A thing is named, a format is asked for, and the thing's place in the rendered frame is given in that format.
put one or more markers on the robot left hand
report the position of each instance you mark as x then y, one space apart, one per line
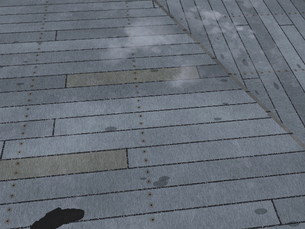
58 217

